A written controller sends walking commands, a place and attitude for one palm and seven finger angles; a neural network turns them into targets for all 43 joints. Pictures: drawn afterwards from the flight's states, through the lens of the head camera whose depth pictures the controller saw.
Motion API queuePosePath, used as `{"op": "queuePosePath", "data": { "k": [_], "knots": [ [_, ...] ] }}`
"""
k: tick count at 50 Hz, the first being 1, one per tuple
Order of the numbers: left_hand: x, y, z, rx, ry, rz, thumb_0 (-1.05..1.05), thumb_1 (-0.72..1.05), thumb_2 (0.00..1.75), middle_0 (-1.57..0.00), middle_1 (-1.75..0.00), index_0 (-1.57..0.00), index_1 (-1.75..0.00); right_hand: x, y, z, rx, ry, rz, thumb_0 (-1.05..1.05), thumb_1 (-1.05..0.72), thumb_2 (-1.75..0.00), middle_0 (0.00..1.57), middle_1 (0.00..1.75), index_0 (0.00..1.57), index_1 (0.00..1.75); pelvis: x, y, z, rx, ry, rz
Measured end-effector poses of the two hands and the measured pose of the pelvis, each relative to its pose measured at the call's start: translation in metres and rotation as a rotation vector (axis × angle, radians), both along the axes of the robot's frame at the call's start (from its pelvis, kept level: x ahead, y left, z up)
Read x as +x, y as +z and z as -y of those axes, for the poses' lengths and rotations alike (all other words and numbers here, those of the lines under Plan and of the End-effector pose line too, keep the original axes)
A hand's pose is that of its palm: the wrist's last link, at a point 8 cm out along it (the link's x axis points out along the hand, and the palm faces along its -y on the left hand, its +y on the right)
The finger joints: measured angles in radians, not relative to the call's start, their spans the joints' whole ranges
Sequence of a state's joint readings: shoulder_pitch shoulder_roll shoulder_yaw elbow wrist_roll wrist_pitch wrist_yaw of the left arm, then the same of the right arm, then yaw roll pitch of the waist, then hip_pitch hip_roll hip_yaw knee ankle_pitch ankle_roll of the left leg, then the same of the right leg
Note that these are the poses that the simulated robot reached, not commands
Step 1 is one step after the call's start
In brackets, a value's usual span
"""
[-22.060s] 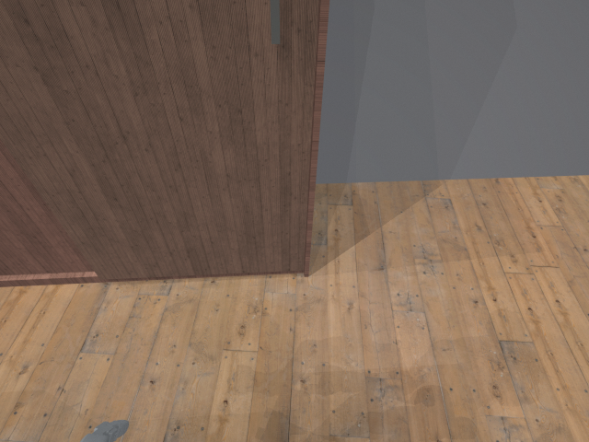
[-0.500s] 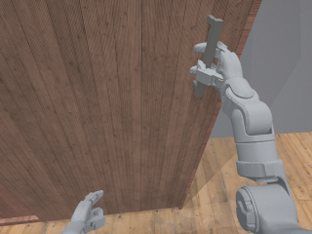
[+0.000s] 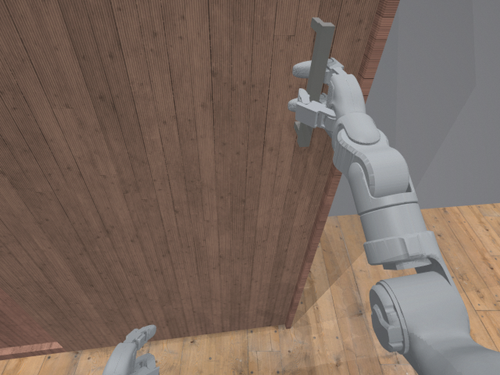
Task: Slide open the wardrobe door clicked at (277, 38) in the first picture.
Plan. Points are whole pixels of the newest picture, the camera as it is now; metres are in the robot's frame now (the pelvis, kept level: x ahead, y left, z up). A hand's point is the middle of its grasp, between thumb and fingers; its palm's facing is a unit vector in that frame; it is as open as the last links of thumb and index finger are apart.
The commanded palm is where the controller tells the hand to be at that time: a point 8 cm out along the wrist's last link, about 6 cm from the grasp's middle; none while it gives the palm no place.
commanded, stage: step sideways, sliding the door along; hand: right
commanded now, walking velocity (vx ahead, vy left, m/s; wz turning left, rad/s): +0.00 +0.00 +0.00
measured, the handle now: (309, 87) +0.47 -0.07 +0.27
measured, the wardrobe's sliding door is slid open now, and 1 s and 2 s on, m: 0.01 0.10 0.43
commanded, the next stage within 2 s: none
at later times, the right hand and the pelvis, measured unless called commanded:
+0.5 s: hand (289, 104) +0.43 -0.04 +0.26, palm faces +0.21 +0.98 -0.06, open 5.7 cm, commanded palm +0.40 -0.01 +0.26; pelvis -0.01 +0.12 -0.01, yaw +8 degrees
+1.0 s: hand (233, 106) +0.43 +0.05 +0.26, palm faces +0.42 +0.90 -0.07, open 6.5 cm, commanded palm +0.38 +0.07 +0.26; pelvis +0.02 +0.29 -0.02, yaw +1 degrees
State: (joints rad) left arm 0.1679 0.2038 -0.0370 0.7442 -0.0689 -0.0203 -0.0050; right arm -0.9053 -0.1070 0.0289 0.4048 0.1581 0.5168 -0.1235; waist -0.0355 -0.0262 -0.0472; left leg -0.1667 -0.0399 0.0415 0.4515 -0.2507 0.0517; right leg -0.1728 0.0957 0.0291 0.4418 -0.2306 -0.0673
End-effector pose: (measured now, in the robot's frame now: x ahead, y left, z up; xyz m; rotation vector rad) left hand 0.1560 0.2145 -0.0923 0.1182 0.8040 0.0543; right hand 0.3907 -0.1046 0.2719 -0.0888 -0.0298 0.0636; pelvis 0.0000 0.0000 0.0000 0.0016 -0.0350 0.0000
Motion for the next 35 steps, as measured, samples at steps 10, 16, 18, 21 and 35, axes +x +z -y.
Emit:
{"op": "queuePosePath", "data": {
  "k": [10,16,18,21,35],
  "knots": [
    [-0.009,0.0,-0.02,0.032,0.08,0.043,0.01,0.91,0.9,-0.2,-0.29,-0.2,-0.3,0.012,-0.01,-0.001,-0.004,-0.006,0.229,0.0,-0.75,-0.85,0.41,1.37,0.3,1.4,-0.004,-0.005,-0.017,-0.023,0.085,-0.036],
    [-0.032,-0.012,-0.051,0.028,0.115,-0.053,0.01,0.91,0.9,-0.2,-0.29,-0.2,-0.3,0.014,-0.012,-0.003,-0.004,-0.057,0.284,-0.01,-0.73,-0.85,0.44,1.39,0.33,1.4,-0.006,-0.002,-0.042,0.006,0.118,-0.002],
    [-0.039,-0.014,-0.064,0.029,0.12,-0.085,0.01,0.91,0.9,-0.2,-0.29,-0.2,-0.3,0.015,-0.012,-0.005,-0.001,-0.084,0.293,-0.01,-0.74,-0.85,0.45,1.39,0.34,1.4,-0.007,-0.001,-0.056,0.016,0.127,0.01],
    [-0.046,-0.016,-0.089,0.029,0.12,-0.112,0.01,0.91,0.9,-0.2,-0.29,-0.2,-0.3,0.014,-0.014,-0.01,0.013,-0.142,0.305,0.0,-0.75,-0.86,0.46,1.4,0.33,1.4,-0.009,-0.002,-0.08,0.03,0.136,0.028],
    [0.008,-0.029,-0.213,0.148,0.068,-0.062,0.01,0.91,0.9,-0.19,-0.29,-0.2,-0.3,0.005,-0.018,-0.044,-0.015,-0.352,0.372,-0.01,-0.78,-0.84,0.48,1.43,0.18,1.37,-0.011,-0.025,-0.172,0.033,0.024,0.024]
  ]
}}
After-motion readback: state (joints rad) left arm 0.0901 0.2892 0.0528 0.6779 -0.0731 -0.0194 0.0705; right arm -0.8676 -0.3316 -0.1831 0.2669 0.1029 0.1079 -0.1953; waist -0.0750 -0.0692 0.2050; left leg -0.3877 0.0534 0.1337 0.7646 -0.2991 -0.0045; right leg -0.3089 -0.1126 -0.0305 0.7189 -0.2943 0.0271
